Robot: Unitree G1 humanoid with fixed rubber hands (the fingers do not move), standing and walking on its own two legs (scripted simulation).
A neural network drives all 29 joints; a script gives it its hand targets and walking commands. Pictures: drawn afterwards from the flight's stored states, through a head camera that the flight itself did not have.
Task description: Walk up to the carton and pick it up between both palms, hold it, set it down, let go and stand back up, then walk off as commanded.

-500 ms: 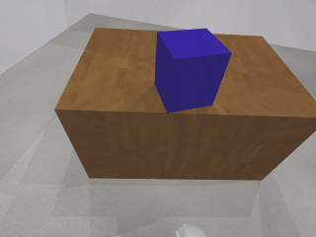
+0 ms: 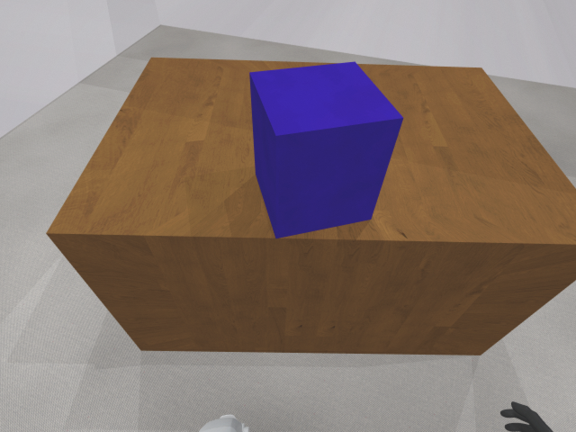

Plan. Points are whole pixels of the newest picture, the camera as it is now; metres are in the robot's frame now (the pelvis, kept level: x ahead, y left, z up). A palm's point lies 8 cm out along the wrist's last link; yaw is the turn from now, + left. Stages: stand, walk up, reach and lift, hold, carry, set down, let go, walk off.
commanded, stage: walk up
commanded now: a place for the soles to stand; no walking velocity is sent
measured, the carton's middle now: (314, 151) +0.61 -0.04 +0.04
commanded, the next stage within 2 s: none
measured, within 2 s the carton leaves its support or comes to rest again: neither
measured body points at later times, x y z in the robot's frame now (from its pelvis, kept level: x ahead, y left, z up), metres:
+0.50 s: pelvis +0.06 -0.09 -0.01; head +0.07 -0.10 +0.44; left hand +0.13 +0.24 -0.10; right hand +0.19 -0.42 -0.09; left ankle +0.08 +0.08 -0.66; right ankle +0.11 -0.18 -0.69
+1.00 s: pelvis +0.07 -0.06 +0.00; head +0.09 -0.06 +0.45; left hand +0.16 +0.27 -0.10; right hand +0.17 -0.39 -0.09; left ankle +0.10 +0.08 -0.69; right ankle +0.11 -0.18 -0.69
